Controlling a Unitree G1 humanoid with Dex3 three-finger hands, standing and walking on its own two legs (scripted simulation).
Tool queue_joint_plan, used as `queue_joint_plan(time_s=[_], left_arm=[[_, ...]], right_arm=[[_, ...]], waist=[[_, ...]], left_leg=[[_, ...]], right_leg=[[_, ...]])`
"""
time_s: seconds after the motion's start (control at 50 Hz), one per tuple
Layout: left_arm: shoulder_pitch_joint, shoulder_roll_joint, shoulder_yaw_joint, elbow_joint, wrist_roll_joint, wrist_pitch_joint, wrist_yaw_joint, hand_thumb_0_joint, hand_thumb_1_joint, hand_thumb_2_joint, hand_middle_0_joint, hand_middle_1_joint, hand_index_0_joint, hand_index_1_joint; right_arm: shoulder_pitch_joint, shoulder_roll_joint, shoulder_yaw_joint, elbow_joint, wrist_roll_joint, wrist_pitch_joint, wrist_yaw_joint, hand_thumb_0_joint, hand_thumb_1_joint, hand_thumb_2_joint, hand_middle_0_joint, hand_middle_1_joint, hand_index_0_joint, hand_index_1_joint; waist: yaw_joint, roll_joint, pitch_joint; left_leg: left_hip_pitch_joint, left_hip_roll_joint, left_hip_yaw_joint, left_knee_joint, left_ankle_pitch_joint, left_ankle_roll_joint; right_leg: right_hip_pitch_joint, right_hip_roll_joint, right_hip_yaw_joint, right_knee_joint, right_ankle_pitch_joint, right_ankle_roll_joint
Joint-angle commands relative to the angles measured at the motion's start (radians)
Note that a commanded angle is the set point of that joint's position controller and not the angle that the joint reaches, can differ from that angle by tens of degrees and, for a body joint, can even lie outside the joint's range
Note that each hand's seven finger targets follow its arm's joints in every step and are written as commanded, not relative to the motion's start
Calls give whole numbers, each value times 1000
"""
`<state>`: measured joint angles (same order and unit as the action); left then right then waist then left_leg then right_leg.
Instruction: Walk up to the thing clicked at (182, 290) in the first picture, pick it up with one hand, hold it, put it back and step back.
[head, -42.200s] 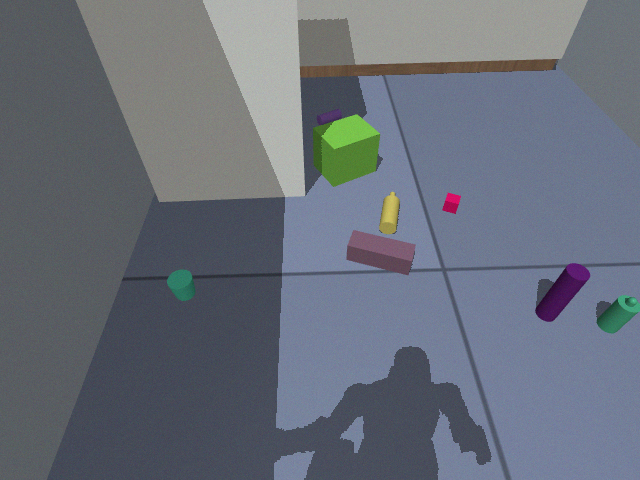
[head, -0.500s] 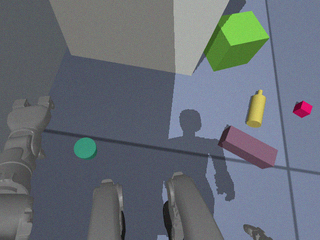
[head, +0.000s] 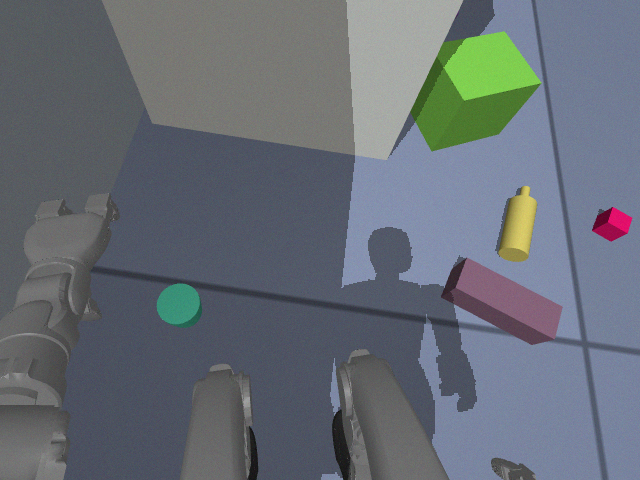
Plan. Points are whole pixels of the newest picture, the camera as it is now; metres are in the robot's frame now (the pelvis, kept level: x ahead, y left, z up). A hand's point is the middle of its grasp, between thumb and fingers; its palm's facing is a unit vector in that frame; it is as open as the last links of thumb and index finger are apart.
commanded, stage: withdraw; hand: left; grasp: from above
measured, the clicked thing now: (182, 308) +0.45 +0.23 -0.49
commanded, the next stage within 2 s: go down in 0.14 s
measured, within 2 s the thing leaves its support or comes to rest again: neither
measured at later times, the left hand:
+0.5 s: hand (97, 273) +0.42 +0.27 -0.13, palm faces -0.36 -0.03 -0.93, open 14.4 cm
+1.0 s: hand (90, 276) +0.42 +0.28 -0.13, palm faces -0.42 -0.04 -0.91, open 14.4 cm
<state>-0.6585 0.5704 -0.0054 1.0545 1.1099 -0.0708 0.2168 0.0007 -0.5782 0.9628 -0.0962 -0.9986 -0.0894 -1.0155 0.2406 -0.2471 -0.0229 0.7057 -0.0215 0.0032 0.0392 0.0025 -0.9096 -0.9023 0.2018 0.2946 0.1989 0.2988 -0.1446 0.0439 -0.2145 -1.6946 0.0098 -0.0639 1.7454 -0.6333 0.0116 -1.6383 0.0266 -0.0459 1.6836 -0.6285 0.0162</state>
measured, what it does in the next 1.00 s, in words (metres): stands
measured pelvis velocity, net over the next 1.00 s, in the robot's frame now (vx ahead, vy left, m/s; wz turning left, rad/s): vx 0.00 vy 0.00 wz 0.00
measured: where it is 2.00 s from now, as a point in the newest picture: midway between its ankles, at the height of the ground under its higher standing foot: outside the picture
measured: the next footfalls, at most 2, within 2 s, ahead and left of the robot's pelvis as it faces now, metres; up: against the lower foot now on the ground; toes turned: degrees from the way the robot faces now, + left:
none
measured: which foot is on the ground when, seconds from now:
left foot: down 0.00-1.00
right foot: down 0.00-1.00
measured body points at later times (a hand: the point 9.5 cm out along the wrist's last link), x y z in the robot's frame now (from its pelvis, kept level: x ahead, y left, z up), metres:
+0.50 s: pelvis +0.00 +0.00 -0.02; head +0.18 +0.03 +0.39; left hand +0.43 +0.27 -0.08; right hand +0.07 -0.28 -0.14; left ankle +0.06 +0.11 -0.50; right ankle +0.07 -0.13 -0.50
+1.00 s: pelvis +0.00 +0.00 -0.01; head +0.18 +0.04 +0.40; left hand +0.43 +0.28 -0.08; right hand +0.07 -0.28 -0.13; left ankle +0.06 +0.11 -0.50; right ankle +0.07 -0.13 -0.50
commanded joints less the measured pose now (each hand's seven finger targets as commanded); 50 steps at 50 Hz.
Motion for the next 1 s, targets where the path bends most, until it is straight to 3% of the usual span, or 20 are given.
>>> queue_joint_plan(time_s=[0.0, 0.04, 0.12, 0.22, 0.24, 0.26, 0.38, 0.42, 0.52, 0.56, 0.62, 0.64, 0.7, 0.78, 0.8, 0.82, 0.84, 0.86, 0.88, 0.98], left_arm=[[-314, 239, 58, -140, 4, -9, 49, 0, -591, 1049, -66, -1006, -46, -1026], [-310, 235, 60, -98, 9, -15, 62, 0, -543, 944, -117, -998, -113, -1002], [-315, 235, 54, -119, 15, -17, 67, 0, -592, 1011, -67, -1003, -44, -1027], [-313, 197, 29, -47, 28, -29, 74, 0, -583, 1039, -66, -995, -48, -1014], [-313, 200, 38, -25, 29, -33, 80, 0, -503, 959, -146, -915, -128, -934], [-311, 205, 39, -14, 35, -39, 85, 0, -583, 883, -83, -995, -87, -1005], [-351, 315, 111, -229, 33, -30, 121, 0, -611, 921, -77, -1022, -75, -1024], [-299, 310, 118, -272, 9, -1, 122, 0, -591, 1048, -65, -994, -44, -1016], [-366, 242, 54, -78, 13, 27, 91, 0, -502, 965, -145, -915, -126, -935], [-340, 242, 53, -57, 5, 27, 78, 0, -611, 914, -51, -1042, -53, -1040], [-365, 261, 59, -149, -1, 13, 65, 0, -611, 896, -72, -1019, -73, -1019], [-296, 220, 36, -96, 0, 16, 55, 0, -611, 903, -77, -1023, -78, -1022], [-242, 255, 69, -147, -7, 8, 41, 0, -595, 1051, -66, -1002, -44, -1024], [-295, 218, 47, -110, 0, -2, 45, 0, -587, 1047, -65, -1006, -47, -1026], [-294, 224, 52, -82, 4, -6, 53, 0, -507, 967, -145, -926, -127, -946], [-282, 224, 53, -66, 9, -10, 60, 0, -587, 950, -93, -1006, -88, -1015], [-293, 242, 69, -74, 12, -14, 66, 0, -588, 1030, -66, -1009, -46, -1030], [-320, 243, 66, -89, 16, -21, 70, 0, -508, 950, -146, -929, -126, -950], [-309, 230, 62, -82, 15, -23, 72, 0, -588, 894, -102, -991, -102, -990], [-304, 281, 90, -230, 17, -12, 89, 0, -611, 955, -65, -1024, -58, -1032]], right_arm=[[138, -186, -62, -45, 6, -15, -19, 0, -904, -902, 199, 300, 199, 300], [139, -183, -59, -34, 3, -20, -20, 0, -912, -902, 199, 300, 199, 300], [138, -196, -72, -39, 0, -29, -14, 0, -908, -904, 199, 299, 199, 299], [138, -188, -69, -17, -5, -34, -11, 0, -905, -902, 199, 299, 199, 299], [138, -191, -69, -13, -9, -36, -9, 0, -894, -897, 199, 299, 199, 299], [133, -194, -68, -11, -11, -40, -6, 0, -907, -900, 199, 300, 199, 300], [141, -215, -90, -51, -13, -38, 0, 0, -909, -902, 199, 300, 199, 300], [140, -210, -90, -61, -9, -31, -8, 0, -904, -902, 199, 299, 199, 299], [137, -194, -68, -13, -8, -30, -25, 0, -894, -897, 199, 299, 198, 299], [138, -198, -70, -20, -8, -34, -23, 0, -910, -901, 199, 300, 199, 300], [144, -202, -73, -26, -6, -32, -18, 0, -909, -902, 199, 300, 199, 300], [136, -197, -70, -38, -2, -32, -18, 0, -910, -902, 199, 300, 199, 300], [143, -196, -69, -55, 2, -23, -15, 0, -904, -902, 199, 299, 198, 299], [135, -186, -65, -34, 3, -18, -17, 0, -902, -901, 199, 299, 199, 299], [133, -189, -66, -32, 4, -19, -18, 0, -895, -897, 199, 299, 199, 299], [131, -189, -65, -29, 4, -22, -16, 0, -908, -901, 200, 300, 199, 300], [132, -194, -65, -30, 2, -24, -13, 0, -904, -902, 199, 299, 199, 299], [131, -195, -67, -29, -1, -27, -11, 0, -895, -897, 199, 299, 199, 299], [131, -199, -71, -29, -2, -30, -9, 0, -907, -900, 199, 300, 199, 300], [146, -208, -81, -50, -5, -28, -8, 0, -907, -902, 199, 300, 199, 300]], waist=[[-6, 105, -466], [-10, 83, -437], [12, 135, -543], [-18, 119, -446], [-20, 88, -435], [-18, 99, -434], [41, 213, -704], [37, 197, -687], [-36, 118, -483], [-14, 109, -490], [13, 155, -552], [11, 152, -548], [32, 151, -584], [-11, 119, -451], [-12, 91, -426], [-8, 92, -414], [1, 105, -433], [0, 119, -463], [6, 121, -493], [30, 207, -642]], left_leg=[[445, -10, -3, -250, 179, 12], [390, -16, 16, -223, 160, 21], [484, -15, 10, -224, 221, 15], [399, -15, 11, -195, 213, 15], [375, -14, 10, -177, 210, 20], [354, -16, 9, -169, 206, 18], [539, -13, 8, -194, 272, 4], [556, -10, 0, -224, 248, 3], [397, -7, -8, -197, 130, 18], [395, -7, -10, -190, 130, 18], [440, -12, 3, -199, 170, 13], [440, -16, 6, -205, 177, 11], [478, -17, 10, -218, 240, 10], [415, -8, -7, -218, 207, 11], [385, -8, -12, -214, 170, 14], [373, -10, -10, -212, 158, 13], [382, -11, -7, -209, 168, 14], [393, -12, -3, -198, 182, 15], [421, -11, -6, -194, 202, 12], [567, -9, -8, -220, 303, 0]], right_leg=[[243, 20, -27, -228, 196, -52], [232, 22, -17, -232, 184, -48], [232, 18, -15, -215, 213, -53], [182, 22, -21, -193, 216, -52], [172, 22, -22, -189, 214, -50], [159, 22, -24, -171, 209, -52], [218, 19, -18, -152, 254, -55], [237, 15, -18, -176, 243, -52], [160, 20, -21, -190, 159, -48], [154, 18, -23, -177, 148, -52], [195, 21, -19, -180, 177, -55], [208, 20, -20, -184, 186, -56], [263, 20, -16, -202, 234, -54], [187, 20, -28, -193, 207, -53], [176, 21, -30, -188, 182, -53], [169, 19, -29, -182, 172, -54], [167, 19, -26, -179, 175, -55], [168, 20, -25, -173, 186, -55], [165, 19, -26, -164, 197, -55], [210, 13, -22, -172, 261, -55]])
